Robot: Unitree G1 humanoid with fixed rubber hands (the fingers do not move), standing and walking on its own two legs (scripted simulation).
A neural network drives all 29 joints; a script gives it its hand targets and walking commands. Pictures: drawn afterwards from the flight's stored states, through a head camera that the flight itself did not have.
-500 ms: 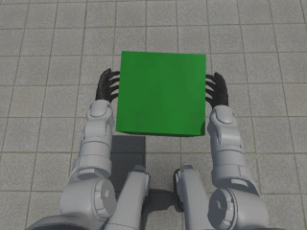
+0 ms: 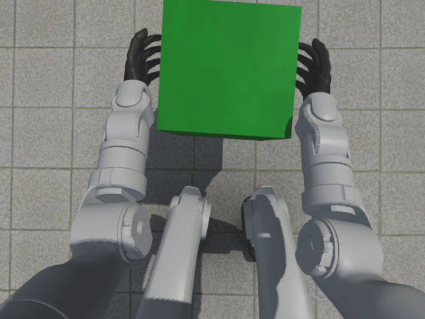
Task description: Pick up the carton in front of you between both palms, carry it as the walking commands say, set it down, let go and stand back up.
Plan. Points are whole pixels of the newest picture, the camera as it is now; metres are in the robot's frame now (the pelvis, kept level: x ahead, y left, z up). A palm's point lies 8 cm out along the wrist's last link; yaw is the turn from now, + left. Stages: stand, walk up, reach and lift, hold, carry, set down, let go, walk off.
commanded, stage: set down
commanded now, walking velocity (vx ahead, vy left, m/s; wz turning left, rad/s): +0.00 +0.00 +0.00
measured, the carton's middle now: (224, 86) +0.50 +0.01 -0.19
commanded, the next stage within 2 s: none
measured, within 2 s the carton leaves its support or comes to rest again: rests again in 0.86 s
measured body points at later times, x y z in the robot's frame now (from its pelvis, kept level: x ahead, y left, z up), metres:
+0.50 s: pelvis -0.02 +0.00 -0.11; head +0.34 +0.01 +0.15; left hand +0.53 +0.16 -0.27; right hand +0.51 -0.14 -0.27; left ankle +0.07 +0.11 -0.48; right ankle +0.10 -0.12 -0.48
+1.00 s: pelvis -0.01 +0.00 -0.13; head +0.34 +0.02 +0.14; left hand +0.53 +0.16 -0.31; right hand +0.52 -0.15 -0.29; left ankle +0.07 +0.11 -0.48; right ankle +0.10 -0.12 -0.48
